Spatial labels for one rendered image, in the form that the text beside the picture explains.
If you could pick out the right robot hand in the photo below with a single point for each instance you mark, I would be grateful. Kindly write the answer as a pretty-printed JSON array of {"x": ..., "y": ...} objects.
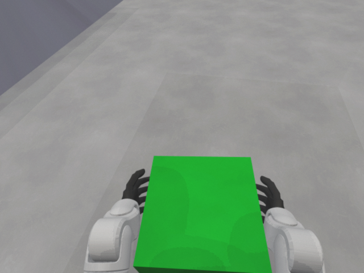
[{"x": 272, "y": 198}]

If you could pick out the right robot forearm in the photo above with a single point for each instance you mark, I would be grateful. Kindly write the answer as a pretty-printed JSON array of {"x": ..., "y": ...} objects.
[{"x": 296, "y": 250}]

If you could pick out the carton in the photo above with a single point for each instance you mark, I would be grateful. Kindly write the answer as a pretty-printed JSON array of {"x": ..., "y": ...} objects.
[{"x": 202, "y": 215}]

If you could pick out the left robot forearm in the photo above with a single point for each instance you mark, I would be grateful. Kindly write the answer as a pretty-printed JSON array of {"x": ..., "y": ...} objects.
[{"x": 110, "y": 239}]

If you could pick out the left robot hand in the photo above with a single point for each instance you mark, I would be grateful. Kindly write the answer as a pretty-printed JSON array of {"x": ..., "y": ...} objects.
[{"x": 133, "y": 191}]

